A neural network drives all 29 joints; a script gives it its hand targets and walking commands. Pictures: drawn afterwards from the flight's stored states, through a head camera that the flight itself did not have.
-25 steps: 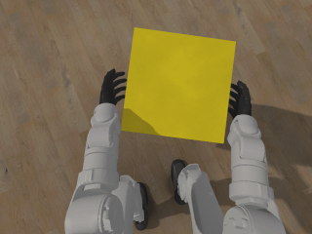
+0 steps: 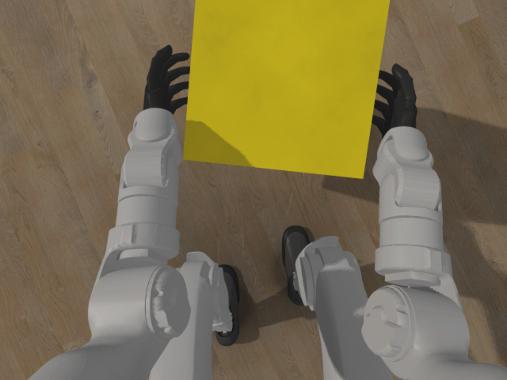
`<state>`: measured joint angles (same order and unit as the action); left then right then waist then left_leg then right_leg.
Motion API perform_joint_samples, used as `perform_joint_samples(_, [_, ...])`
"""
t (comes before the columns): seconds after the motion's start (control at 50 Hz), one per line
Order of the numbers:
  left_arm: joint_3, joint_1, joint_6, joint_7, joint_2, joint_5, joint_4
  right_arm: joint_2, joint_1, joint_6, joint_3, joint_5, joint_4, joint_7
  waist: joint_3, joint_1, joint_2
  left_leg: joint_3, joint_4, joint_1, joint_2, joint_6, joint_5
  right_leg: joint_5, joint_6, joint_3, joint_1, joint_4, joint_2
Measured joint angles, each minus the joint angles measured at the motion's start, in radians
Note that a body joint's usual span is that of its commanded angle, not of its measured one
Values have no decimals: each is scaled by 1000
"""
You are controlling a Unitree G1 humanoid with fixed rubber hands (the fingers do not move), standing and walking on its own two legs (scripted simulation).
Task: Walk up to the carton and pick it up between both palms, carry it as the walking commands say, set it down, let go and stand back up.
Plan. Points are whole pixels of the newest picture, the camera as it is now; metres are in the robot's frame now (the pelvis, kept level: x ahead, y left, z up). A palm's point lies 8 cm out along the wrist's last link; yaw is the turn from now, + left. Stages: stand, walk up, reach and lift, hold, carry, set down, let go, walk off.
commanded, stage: set down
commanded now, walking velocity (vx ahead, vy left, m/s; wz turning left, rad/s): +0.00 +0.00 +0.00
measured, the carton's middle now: (277, 91) +0.54 -0.07 -0.19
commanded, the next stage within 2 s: none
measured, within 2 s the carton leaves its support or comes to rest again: neither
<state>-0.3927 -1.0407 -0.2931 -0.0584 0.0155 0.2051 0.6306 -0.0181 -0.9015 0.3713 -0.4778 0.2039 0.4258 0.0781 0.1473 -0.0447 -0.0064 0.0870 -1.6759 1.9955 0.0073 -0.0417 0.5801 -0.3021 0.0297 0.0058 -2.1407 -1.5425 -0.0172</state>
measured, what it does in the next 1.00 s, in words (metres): lowers itself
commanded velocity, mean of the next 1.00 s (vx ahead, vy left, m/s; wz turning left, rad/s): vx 0.00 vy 0.00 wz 0.00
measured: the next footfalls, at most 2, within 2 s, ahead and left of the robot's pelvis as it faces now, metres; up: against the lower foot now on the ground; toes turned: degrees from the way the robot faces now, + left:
none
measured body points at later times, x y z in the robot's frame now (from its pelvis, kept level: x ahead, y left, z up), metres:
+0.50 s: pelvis -0.01 +0.00 -0.06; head +0.34 -0.02 +0.23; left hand +0.53 +0.10 -0.21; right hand +0.48 -0.23 -0.21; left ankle +0.06 +0.10 -0.48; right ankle +0.14 -0.10 -0.48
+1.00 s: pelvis -0.01 +0.00 -0.10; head +0.37 -0.02 +0.14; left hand +0.54 +0.09 -0.30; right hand +0.51 -0.25 -0.28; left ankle +0.06 +0.10 -0.48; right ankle +0.14 -0.10 -0.48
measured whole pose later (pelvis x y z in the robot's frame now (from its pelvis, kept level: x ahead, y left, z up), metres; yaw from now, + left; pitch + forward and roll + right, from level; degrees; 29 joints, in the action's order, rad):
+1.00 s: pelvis -0.01 +0.00 -0.10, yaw +1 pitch +46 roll +3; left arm -0.26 -1.35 -0.26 -0.09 0.16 0.11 0.82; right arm 0.25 -1.32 0.32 -0.43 0.16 0.77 0.04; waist -0.22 -0.09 -0.01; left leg 0.09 -2.07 2.20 0.03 -0.05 0.66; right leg -0.36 0.03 0.01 -2.36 -1.91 0.00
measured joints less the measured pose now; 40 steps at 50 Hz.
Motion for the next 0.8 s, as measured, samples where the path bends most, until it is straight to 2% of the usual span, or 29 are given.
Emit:
perform_joint_samples(0.14, [0,-29,-5,0,11,0,11,20,-45,-1,-5,0,34,0,-21,-7,0,0,-52,63,1,-5,12,-6,0,0,-61,-45,0])
perform_joint_samples(0.32, [50,-54,-9,-9,23,0,6,50,-70,-7,-5,0,43,0,-50,-18,0,0,-128,128,7,-10,33,-21,0,0,-126,-116,4])
perform_joint_samples(0.54, [52,-160,-1,-20,60,-1,64,106,-179,-33,-5,0,134,-8,-140,-21,0,0,-217,175,10,-8,43,-25,0,0,-178,-204,6])
perform_joint_samples(0.62, [61,-189,0,-21,75,-19,69,117,-206,-33,-5,0,139,-8,-186,-22,0,0,-252,192,11,-5,47,-26,0,0,-197,-238,6])
perform_joint_samples(0.7, [85,-208,4,-28,104,-48,83,160,-266,-33,30,-5,196,-8,-238,-41,0,0,-288,191,13,-5,55,-32,0,0,-199,-274,6])
perform_joint_samples(0.8, [109,-248,27,-29,116,-71,120,206,-319,-37,34,-27,226,-8,-285,-45,0,0,-329,194,13,-5,66,-38,0,1,-203,-311,6])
